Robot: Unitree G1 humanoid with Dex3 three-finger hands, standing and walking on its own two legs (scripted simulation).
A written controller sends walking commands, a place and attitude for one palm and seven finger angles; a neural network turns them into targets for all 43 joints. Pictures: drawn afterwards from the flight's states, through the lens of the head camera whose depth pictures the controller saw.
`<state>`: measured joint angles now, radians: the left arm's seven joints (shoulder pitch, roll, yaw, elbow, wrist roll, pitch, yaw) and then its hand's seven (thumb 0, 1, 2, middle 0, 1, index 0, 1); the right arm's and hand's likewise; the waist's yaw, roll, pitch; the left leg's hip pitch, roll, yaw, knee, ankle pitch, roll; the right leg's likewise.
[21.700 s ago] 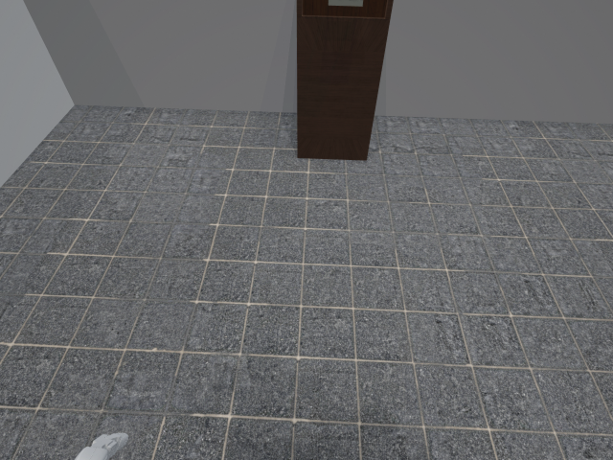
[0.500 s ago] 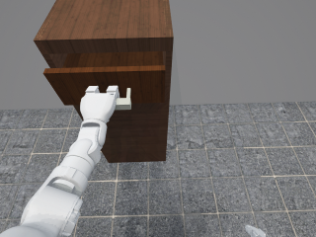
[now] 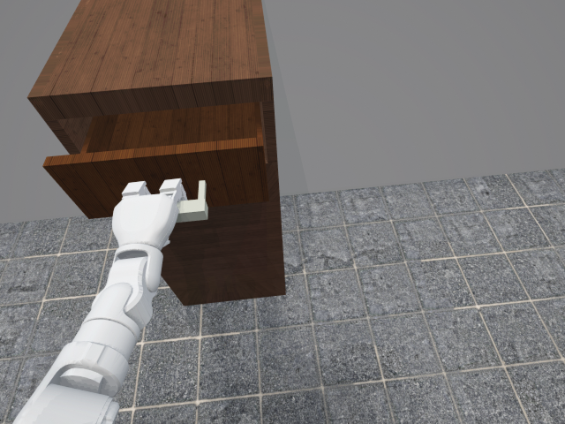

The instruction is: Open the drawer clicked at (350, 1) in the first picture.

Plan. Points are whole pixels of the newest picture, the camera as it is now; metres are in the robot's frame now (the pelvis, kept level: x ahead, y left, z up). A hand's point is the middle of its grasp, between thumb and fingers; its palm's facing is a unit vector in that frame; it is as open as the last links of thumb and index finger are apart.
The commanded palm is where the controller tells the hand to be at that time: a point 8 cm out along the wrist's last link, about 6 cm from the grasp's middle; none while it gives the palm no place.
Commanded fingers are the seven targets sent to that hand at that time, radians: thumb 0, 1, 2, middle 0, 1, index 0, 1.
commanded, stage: pull the drawer open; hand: left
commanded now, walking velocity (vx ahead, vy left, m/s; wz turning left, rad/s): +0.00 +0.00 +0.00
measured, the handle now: (166, 201) +0.45 +0.19 +0.03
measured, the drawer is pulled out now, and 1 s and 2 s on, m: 0.10 0.30 0.30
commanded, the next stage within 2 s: open the thumb to release the handle in 1.18 s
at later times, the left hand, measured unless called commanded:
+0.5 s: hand (154, 299) +0.29 +0.18 +0.01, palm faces +0.03 -0.12 -0.99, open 5.7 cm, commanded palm +0.24 +0.20 +0.06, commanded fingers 0.00 0.90 0.90 -0.40 -1.35 -0.40 -1.35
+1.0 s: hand (146, 372) +0.20 +0.17 +0.01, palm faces +0.02 -0.13 -0.99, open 5.8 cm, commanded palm +0.15 +0.18 +0.06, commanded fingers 0.00 0.90 0.90 -0.40 -1.35 -0.40 -1.35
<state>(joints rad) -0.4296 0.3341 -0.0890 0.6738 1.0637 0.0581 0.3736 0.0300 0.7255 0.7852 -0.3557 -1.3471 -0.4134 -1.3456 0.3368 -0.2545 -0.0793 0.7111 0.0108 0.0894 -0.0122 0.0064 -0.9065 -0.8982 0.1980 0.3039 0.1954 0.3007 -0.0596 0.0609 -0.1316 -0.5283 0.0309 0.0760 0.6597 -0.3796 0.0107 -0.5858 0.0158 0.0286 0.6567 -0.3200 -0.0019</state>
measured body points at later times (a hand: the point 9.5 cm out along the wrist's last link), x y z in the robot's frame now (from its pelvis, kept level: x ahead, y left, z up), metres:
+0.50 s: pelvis +0.01 +0.00 +0.00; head +0.04 -0.03 +0.45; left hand +0.29 +0.19 +0.06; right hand +0.23 -0.22 -0.09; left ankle -0.04 +0.11 -0.72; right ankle -0.01 -0.12 -0.72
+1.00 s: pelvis +0.00 -0.02 +0.00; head +0.02 -0.05 +0.45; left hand +0.19 +0.18 +0.07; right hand +0.20 -0.23 -0.11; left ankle -0.04 +0.11 -0.72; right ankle -0.01 -0.12 -0.72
